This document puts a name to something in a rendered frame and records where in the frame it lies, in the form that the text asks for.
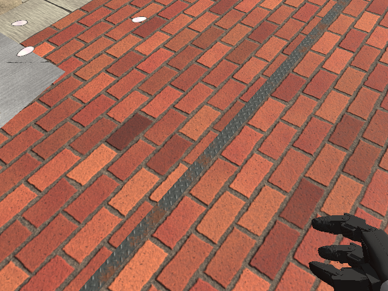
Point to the right robot hand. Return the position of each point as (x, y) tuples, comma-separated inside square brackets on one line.
[(369, 262)]

